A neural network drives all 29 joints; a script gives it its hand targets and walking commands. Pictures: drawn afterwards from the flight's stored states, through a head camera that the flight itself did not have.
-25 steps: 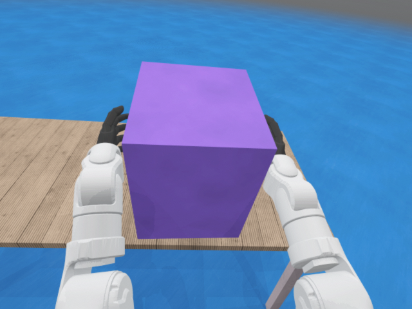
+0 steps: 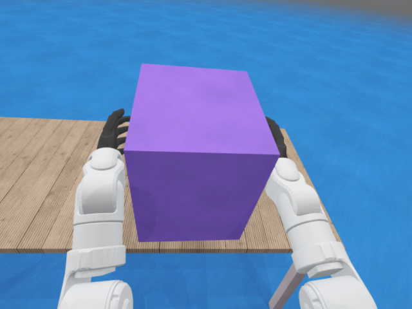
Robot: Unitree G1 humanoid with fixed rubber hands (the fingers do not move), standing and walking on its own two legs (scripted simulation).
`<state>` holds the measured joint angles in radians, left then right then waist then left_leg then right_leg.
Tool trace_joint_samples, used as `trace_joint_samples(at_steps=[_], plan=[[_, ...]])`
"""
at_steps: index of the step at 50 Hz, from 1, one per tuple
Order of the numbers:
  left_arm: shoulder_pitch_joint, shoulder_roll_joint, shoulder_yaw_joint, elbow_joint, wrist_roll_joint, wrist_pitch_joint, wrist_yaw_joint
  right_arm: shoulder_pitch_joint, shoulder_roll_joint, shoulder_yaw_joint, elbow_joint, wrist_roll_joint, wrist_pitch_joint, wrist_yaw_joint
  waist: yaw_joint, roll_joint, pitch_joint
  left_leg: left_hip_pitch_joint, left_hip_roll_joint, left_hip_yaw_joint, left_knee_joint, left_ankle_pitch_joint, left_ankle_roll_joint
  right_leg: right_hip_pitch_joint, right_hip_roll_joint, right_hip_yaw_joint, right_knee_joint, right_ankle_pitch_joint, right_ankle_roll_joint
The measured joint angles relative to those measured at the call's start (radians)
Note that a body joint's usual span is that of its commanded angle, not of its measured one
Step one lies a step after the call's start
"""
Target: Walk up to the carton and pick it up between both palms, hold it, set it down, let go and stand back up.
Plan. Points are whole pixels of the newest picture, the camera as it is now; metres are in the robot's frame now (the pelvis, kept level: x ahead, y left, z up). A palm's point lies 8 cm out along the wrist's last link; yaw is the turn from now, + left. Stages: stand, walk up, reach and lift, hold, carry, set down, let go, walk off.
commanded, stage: hold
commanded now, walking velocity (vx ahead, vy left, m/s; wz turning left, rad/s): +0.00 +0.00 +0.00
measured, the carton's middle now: (193, 156) +0.39 +0.01 +0.14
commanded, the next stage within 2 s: none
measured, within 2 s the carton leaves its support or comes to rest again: neither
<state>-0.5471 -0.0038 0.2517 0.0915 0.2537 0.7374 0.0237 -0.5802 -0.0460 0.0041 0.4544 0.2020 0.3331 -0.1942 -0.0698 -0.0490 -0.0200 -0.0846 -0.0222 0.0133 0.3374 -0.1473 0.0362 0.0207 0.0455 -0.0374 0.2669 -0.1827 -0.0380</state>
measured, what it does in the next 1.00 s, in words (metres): stands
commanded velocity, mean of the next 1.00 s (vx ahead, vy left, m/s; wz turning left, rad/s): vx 0.00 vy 0.00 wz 0.00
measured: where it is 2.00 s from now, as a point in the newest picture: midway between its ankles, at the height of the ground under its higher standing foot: outside the picture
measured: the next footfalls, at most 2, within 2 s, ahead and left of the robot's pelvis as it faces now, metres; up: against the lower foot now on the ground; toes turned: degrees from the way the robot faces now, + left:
none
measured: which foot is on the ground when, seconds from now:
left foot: down 0.00-1.00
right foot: down 0.00-1.00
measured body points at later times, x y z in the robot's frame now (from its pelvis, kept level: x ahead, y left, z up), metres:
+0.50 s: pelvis +0.00 -0.01 +0.00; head -0.07 +0.01 +0.44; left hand +0.35 +0.16 +0.20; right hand +0.36 -0.15 +0.18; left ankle +0.03 +0.09 -0.75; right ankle -0.01 -0.09 -0.75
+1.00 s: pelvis -0.01 -0.01 +0.00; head -0.06 +0.01 +0.45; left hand +0.36 +0.16 +0.20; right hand +0.36 -0.15 +0.18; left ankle +0.03 +0.09 -0.75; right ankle -0.01 -0.09 -0.75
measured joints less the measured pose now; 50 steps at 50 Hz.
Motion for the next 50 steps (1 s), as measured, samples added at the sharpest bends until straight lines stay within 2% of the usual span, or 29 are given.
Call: trace_joint_samples(at_steps=[11,17,26,37,50], plan=[[0.019,-0.014,-0.014,-0.051,-0.003,0.019,0.014,0.024,-0.019,0.017,-0.050,0.017,0.012,-0.004,0.003,0.017,-0.002,0.007,0.004,0.000,0.014,-0.014,-0.002,0.012,0.005,0.002,-0.001,-0.005,-0.002],[0.015,-0.016,0.006,-0.056,-0.001,0.022,-0.009,0.017,-0.017,0.022,-0.058,0.019,0.027,-0.011,0.009,0.019,0.000,0.020,0.008,0.001,0.008,-0.011,-0.007,0.020,0.008,0.004,0.002,-0.005,-0.006],[0.005,-0.008,0.029,-0.020,0.007,0.015,-0.034,0.002,0.008,0.005,-0.032,-0.001,0.039,-0.016,0.012,0.007,-0.002,0.025,0.007,-0.009,0.001,0.003,-0.014,0.017,0.008,-0.006,0.017,-0.006,-0.013],[-0.073,0.009,0.037,0.079,0.011,-0.004,-0.033,-0.042,0.035,-0.065,0.037,-0.031,0.019,0.000,0.008,-0.011,0.006,-0.010,0.007,-0.017,-0.005,0.027,-0.017,-0.025,0.008,-0.017,0.031,0.004,-0.018],[-0.042,-0.003,0.026,0.034,0.017,-0.012,-0.032,-0.021,0.009,-0.024,0.003,-0.015,0.007,-0.004,0.004,0.004,0.001,0.006,0.007,-0.002,-0.008,0.012,-0.010,-0.008,0.007,0.000,0.014,0.003,-0.010]])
